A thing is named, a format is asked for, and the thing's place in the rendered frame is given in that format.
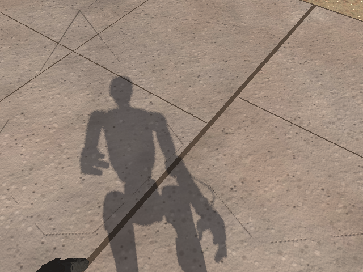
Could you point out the robot left hand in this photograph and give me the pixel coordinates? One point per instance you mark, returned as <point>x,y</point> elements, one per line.
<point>66,265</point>

